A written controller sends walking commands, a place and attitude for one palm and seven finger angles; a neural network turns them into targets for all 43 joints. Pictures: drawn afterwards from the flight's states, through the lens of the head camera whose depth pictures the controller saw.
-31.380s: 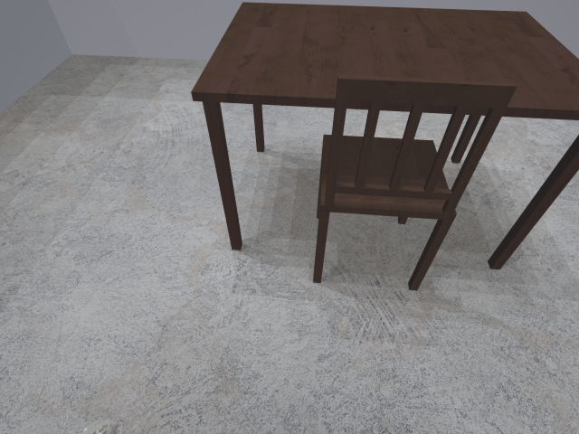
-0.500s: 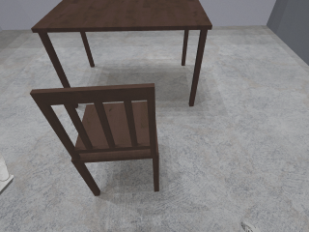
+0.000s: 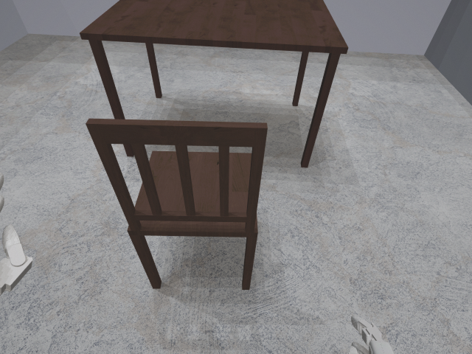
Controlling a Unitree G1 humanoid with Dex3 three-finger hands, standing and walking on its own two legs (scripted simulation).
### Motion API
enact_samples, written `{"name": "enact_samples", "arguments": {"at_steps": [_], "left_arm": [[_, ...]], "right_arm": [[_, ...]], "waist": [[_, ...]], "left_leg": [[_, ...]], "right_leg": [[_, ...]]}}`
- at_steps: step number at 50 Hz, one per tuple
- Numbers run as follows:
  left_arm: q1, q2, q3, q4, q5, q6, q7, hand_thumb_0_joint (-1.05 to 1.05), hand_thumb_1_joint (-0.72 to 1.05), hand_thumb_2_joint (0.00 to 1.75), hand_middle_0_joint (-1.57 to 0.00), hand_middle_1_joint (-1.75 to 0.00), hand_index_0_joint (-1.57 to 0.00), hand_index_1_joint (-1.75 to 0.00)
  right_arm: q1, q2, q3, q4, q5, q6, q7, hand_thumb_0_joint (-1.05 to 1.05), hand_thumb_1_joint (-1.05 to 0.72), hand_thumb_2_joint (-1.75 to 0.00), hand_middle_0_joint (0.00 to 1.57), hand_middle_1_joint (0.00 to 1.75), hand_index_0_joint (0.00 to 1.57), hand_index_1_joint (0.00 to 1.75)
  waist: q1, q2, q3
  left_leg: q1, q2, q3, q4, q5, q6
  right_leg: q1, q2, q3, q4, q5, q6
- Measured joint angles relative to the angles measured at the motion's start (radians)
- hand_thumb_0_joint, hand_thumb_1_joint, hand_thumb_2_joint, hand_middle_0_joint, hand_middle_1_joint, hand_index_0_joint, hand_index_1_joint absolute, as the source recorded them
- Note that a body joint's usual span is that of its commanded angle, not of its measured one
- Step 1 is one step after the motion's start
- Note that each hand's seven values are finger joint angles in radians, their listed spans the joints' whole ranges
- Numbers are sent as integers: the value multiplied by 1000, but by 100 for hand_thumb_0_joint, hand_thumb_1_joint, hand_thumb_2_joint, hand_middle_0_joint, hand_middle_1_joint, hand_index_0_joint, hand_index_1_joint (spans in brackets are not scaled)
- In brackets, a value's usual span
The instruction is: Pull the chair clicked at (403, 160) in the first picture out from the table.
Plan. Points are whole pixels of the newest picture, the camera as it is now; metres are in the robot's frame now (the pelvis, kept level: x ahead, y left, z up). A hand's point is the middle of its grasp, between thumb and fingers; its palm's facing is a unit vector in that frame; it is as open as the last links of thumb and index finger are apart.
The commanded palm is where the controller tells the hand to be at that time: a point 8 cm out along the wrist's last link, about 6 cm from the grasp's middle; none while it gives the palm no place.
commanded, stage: stop stepping back and stand still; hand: left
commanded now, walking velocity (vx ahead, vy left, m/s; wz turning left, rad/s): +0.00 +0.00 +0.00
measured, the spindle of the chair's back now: (186, 182) +0.55 +0.18 -0.09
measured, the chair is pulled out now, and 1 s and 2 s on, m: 0.68 0.68 0.68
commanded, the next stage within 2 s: let the arm hang, fingers relaxed in 0.38 s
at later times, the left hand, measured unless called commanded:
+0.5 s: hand (43, 250) +0.21 +0.27 +0.14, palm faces +0.39 -0.79 -0.47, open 7.4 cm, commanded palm none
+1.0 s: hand out of the picture +0.00 +0.18 -0.16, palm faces +0.03 -0.97 -0.23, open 7.2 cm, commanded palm none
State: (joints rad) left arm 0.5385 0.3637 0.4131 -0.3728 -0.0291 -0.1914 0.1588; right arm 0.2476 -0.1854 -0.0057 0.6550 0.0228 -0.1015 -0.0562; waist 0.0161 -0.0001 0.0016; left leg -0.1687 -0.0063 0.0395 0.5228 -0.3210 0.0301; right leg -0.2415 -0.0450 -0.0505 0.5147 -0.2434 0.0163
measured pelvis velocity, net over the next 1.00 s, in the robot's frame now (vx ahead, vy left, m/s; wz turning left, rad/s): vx -0.02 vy -0.01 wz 0.01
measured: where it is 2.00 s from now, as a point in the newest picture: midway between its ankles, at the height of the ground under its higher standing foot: outside the picture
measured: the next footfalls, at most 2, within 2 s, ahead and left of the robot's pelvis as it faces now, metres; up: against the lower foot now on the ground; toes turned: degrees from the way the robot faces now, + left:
none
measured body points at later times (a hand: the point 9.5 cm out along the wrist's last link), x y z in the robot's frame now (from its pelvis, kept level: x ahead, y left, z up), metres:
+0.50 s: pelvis +0.01 +0.01 +0.00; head +0.03 +0.02 +0.45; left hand +0.18 +0.31 +0.17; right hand +0.17 -0.24 -0.08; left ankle -0.02 +0.10 -0.74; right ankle +0.03 -0.13 -0.73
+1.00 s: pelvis -0.02 -0.01 +0.00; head -0.01 -0.02 +0.45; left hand +0.00 +0.23 -0.14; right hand -0.02 -0.25 -0.15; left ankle -0.02 +0.10 -0.74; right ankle +0.02 -0.13 -0.74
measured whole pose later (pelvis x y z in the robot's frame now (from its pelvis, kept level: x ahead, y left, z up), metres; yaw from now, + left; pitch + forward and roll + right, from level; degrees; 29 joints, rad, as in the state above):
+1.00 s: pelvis -0.02 -0.01 +0.00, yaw +1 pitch -2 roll +0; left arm 0.32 0.20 0.01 0.96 0.01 0.04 0.02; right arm 0.36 -0.19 -0.01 0.98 -0.01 0.02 -0.02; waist -0.01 0.01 0.05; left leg -0.18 0.01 0.02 0.49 -0.28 0.01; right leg -0.24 -0.03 -0.06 0.46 -0.19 0.00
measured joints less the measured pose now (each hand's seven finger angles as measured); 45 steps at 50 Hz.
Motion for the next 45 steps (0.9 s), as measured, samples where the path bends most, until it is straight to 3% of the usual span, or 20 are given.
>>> {"name": "enact_samples", "arguments": {"at_steps": [5,10,15,24,26,29,32,36,38,40,45], "left_arm": [[-48,-19,-40,-75,8,15,4,1,89,90,-21,-30,-21,-31],[-4,42,-9,-170,1,-27,3,1,88,90,-22,-30,-21,-31],[41,89,35,-145,-12,-40,-4,1,88,90,-22,-30,-21,-31],[39,31,-7,-88,-17,-4,-3,1,89,90,-22,-30,-21,-31],[-31,25,-74,39,23,-7,-41,1,89,90,-21,-30,-20,-31],[-155,-41,-197,382,50,119,-98,0,89,90,-20,-30,-20,-30],[-224,-125,-301,733,61,226,-128,0,90,90,-20,-30,-19,-30],[-229,-209,-410,1021,59,269,-155,1,91,90,-20,-30,-19,-30],[-234,-232,-390,1089,31,251,-135,-2,96,90,-21,-30,-20,-30],[-252,-212,-385,1131,34,233,-129,-5,100,90,-21,-30,-20,-30],[-243,-179,-399,1245,43,227,-137,-5,99,90,-21,-30,-20,-30]], "right_arm": [[-14,18,13,0,-4,-21,6,2,-91,-89,21,30,20,30],[-45,21,10,-34,-5,-18,18,2,-90,-89,21,30,20,30],[-56,4,-3,-57,3,6,17,2,-91,-89,21,30,20,30],[-35,-21,-16,-42,5,19,0,2,-91,-89,21,30,20,30],[-37,-39,-30,0,-3,-6,38,1,-91,-89,21,30,20,30],[-62,-60,-32,68,-24,32,63,1,-91,-89,21,30,20,30],[-72,-49,-19,107,-39,73,66,1,-91,-89,20,30,20,30],[-34,-1,11,154,-39,100,64,1,-91,-89,20,30,20,30],[2,21,22,190,-38,103,59,1,-91,-89,21,30,20,30],[32,27,16,229,-36,107,47,1,-93,-89,21,30,20,30],[83,3,0,293,-38,119,37,1,-93,-89,21,30,20,30]], "waist": [[4,-19,42],[-17,-23,61],[-31,-6,53],[-15,-1,62],[-9,10,41],[-9,32,9],[-32,46,14],[-52,-13,50],[-43,-42,62],[-23,-54,70],[-18,-23,62]], "left_leg": [[8,5,-19,-8,2,-1],[14,14,-11,-23,5,-3],[20,11,-2,-39,8,0],[29,7,-2,-56,18,3],[-18,-1,-12,-20,12,5],[-73,-21,-7,39,-10,12],[-88,-22,-1,73,-26,12],[-64,-21,-1,59,-17,1],[-55,-13,-13,45,-6,-5],[-46,-4,-23,27,8,-11],[-23,13,-26,-5,27,-18]], "right_leg": [[35,10,-12,-54,29,9],[47,20,-5,-91,48,7],[49,18,4,-105,53,13],[55,14,4,-114,57,16],[1,3,-6,-55,45,10],[-66,-19,3,32,-7,15],[-89,-22,10,78,-23,21],[-75,-20,12,85,-27,7],[-57,-12,-2,62,-15,3],[-38,-3,-13,27,5,-3],[0,16,-19,-40,44,-13]]}}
